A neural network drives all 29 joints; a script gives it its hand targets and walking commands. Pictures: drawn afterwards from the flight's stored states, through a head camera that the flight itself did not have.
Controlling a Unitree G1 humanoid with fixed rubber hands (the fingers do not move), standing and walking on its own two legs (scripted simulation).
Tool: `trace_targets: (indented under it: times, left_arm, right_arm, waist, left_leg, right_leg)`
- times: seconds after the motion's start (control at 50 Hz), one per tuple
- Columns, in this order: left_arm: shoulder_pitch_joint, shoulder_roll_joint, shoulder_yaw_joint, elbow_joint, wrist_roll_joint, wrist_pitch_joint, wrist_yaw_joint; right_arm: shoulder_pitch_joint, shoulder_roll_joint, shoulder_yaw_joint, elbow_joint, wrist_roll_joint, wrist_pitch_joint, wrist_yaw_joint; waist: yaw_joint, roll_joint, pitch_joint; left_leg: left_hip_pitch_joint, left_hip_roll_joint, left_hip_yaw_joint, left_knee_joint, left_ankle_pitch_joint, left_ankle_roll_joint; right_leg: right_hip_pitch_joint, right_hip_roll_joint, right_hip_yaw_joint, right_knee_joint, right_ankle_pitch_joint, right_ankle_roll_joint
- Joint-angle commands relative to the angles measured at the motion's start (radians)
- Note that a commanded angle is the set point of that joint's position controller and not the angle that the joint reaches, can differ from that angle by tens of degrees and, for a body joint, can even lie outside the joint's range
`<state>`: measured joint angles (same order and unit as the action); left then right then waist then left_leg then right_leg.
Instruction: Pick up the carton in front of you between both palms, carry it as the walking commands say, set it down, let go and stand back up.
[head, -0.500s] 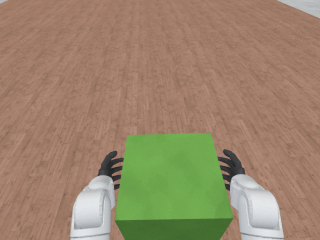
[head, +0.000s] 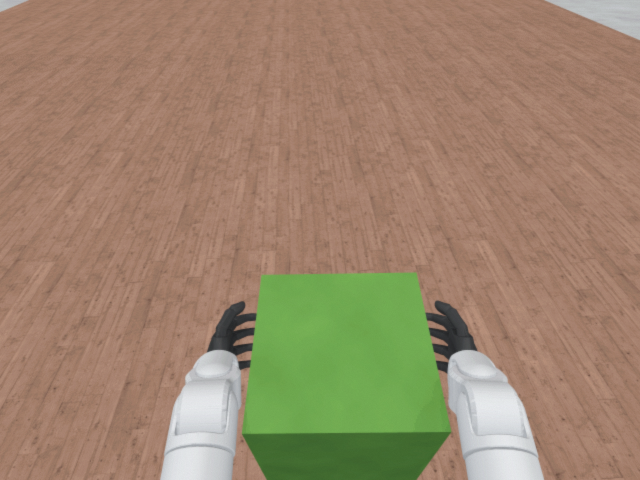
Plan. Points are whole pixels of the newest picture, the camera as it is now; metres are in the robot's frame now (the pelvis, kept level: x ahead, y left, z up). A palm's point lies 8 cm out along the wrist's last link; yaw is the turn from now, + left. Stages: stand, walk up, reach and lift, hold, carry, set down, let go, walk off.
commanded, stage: carry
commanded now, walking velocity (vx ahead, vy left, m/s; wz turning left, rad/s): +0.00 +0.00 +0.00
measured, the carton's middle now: (340, 384) +0.30 +0.00 -0.04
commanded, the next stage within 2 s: hold in 1.16 s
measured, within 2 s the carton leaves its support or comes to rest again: neither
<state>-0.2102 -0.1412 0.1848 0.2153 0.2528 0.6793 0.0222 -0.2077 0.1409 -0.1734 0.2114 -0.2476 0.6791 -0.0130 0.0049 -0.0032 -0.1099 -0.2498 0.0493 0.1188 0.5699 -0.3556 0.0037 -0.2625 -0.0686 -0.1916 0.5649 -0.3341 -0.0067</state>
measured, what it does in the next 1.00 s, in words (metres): shifts its weight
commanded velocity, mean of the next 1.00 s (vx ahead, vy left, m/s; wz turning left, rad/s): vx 0.00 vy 0.00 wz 0.00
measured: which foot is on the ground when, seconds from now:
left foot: down 0.00-1.00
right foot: down 0.00-1.00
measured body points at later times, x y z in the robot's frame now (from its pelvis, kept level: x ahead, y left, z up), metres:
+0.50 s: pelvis -0.04 +0.01 +0.00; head -0.06 +0.01 +0.45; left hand +0.26 +0.17 +0.04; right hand +0.26 -0.14 +0.04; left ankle -0.04 +0.11 -0.73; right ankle -0.02 -0.10 -0.73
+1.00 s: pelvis -0.05 +0.01 +0.00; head -0.08 +0.00 +0.45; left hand +0.24 +0.16 +0.04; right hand +0.24 -0.14 +0.04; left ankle -0.04 +0.11 -0.73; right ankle -0.02 -0.11 -0.73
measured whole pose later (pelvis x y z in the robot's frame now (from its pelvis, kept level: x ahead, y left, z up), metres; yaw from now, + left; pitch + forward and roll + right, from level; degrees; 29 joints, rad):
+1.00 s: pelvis -0.05 +0.01 +0.00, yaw +1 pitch +2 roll +0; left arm -0.19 -0.14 0.16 0.16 0.24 0.74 0.02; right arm -0.18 0.14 -0.15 0.15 -0.23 0.74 -0.02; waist 0.00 0.00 -0.11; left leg -0.30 0.03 0.12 0.51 -0.24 0.02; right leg -0.30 -0.08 -0.19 0.51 -0.22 -0.01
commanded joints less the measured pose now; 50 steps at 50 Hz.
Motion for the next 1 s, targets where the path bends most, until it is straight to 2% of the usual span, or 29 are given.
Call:
trace_targets:
  times: [0.0,0.08,0.14,0.32,0.98]
  left_arm:
    - [-0.437,-0.902,-0.566,-0.081,-0.246,-0.036,-0.223]
    - [-0.397,-0.897,-0.587,-0.121,-0.263,0.010,-0.224]
    - [-0.400,-0.873,-0.567,-0.121,-0.254,0.028,-0.223]
    - [-0.446,-0.892,-0.572,-0.122,-0.265,0.023,-0.227]
    - [-0.416,-0.886,-0.574,-0.132,-0.268,0.025,-0.225]
  right_arm:
    - [-0.425,0.896,0.555,-0.082,0.242,-0.036,0.213]
    - [-0.406,0.891,0.591,-0.133,0.264,0.010,0.211]
    - [-0.405,0.867,0.565,-0.129,0.255,0.030,0.209]
    - [-0.433,0.887,0.555,-0.112,0.259,0.024,0.217]
    - [-0.413,0.883,0.567,-0.131,0.259,0.026,0.212]
  waist:
    - [-0.003,0.016,-0.255]
    - [-0.005,0.005,-0.240]
    - [-0.006,0.008,-0.216]
    - [-0.003,0.019,-0.184]
    - [-0.004,0.006,-0.209]
  left_leg:
    - [0.064,0.112,-0.095,-0.060,0.467,0.027]
    - [0.051,0.113,-0.100,-0.074,0.441,0.028]
    - [0.034,0.114,-0.105,-0.094,0.415,0.029]
    - [0.011,0.104,-0.107,-0.136,0.309,0.033]
    - [-0.004,0.098,-0.111,-0.146,0.251,0.031]
  right_leg:
    - [0.123,-0.103,0.101,-0.048,0.376,-0.007]
    - [0.119,-0.105,0.100,-0.062,0.346,-0.003]
    - [0.108,-0.106,0.100,-0.075,0.305,-0.002]
    - [0.079,-0.109,0.108,-0.115,0.207,-0.002]
    - [0.061,-0.112,0.115,-0.136,0.180,-0.007]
